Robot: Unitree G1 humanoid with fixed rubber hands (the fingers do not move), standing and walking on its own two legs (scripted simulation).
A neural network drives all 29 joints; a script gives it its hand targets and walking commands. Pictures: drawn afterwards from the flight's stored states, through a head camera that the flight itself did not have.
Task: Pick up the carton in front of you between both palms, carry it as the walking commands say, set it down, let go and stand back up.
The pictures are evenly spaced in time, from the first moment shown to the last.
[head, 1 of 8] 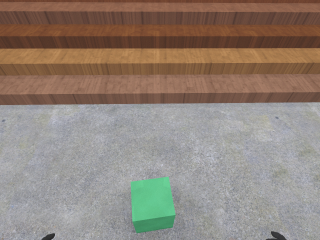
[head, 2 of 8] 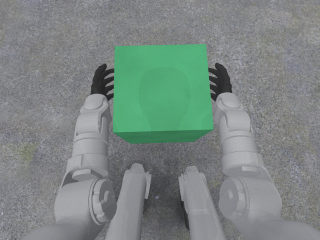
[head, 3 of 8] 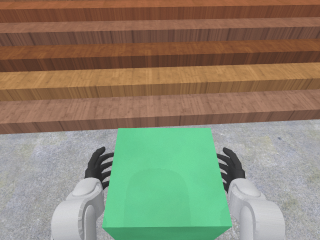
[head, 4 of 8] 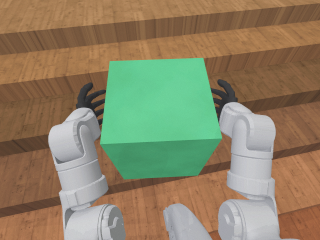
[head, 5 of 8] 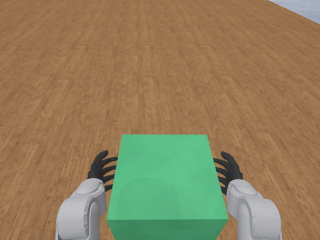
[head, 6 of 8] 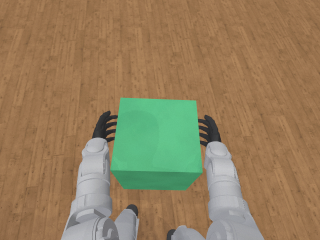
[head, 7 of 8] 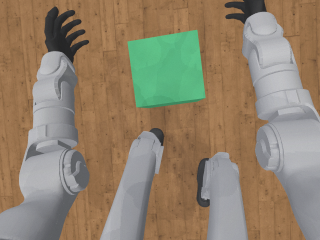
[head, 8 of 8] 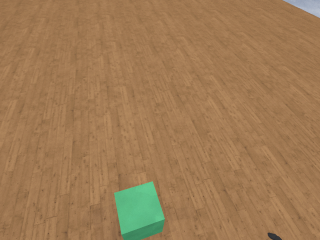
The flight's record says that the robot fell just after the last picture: no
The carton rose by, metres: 2.03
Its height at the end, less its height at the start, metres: +1.28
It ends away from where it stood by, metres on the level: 5.36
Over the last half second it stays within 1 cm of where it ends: yes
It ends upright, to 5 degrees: yes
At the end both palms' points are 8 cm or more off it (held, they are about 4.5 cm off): yes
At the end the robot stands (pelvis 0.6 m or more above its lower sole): yes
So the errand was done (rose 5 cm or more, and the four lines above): yes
